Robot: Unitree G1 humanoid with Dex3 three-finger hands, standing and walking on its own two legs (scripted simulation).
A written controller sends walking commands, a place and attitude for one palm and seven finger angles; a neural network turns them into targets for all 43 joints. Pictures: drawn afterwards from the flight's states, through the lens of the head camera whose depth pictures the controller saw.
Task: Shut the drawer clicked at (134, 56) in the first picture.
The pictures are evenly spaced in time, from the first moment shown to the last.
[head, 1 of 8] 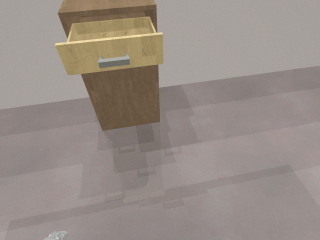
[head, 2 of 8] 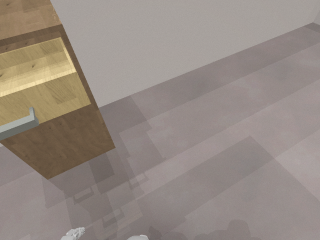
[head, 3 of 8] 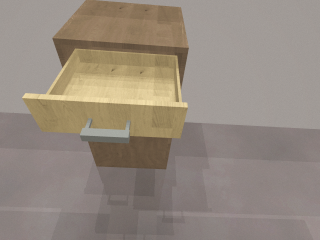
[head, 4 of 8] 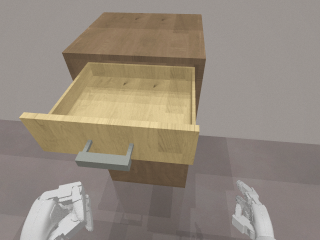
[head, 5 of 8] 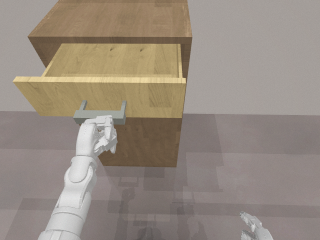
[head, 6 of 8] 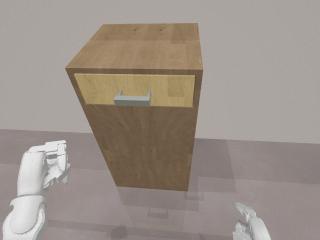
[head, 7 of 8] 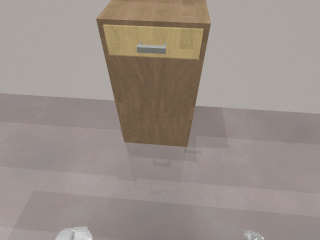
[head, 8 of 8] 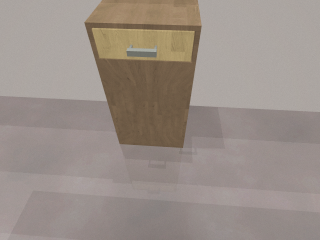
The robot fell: no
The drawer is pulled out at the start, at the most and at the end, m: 0.29 0.29 0.00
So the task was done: yes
